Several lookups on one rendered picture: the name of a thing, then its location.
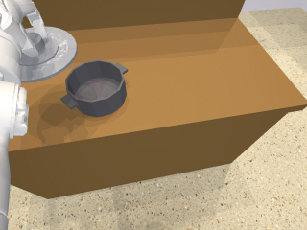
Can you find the robot left upper arm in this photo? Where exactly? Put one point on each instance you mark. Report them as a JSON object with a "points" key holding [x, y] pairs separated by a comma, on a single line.
{"points": [[14, 112]]}

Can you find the lid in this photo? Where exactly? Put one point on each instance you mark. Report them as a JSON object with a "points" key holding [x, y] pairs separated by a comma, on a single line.
{"points": [[59, 52]]}

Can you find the robot left hand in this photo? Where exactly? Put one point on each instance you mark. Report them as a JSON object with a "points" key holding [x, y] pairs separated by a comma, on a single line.
{"points": [[30, 10]]}

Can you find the knob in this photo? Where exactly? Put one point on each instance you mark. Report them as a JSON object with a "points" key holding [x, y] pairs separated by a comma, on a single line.
{"points": [[37, 40]]}

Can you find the pot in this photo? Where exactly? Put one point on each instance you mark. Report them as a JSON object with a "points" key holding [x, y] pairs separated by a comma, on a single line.
{"points": [[97, 88]]}

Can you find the robot left forearm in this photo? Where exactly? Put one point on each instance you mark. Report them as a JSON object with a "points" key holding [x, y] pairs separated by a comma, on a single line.
{"points": [[12, 40]]}

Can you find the table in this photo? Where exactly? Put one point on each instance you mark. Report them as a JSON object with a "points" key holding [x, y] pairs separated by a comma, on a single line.
{"points": [[200, 91]]}

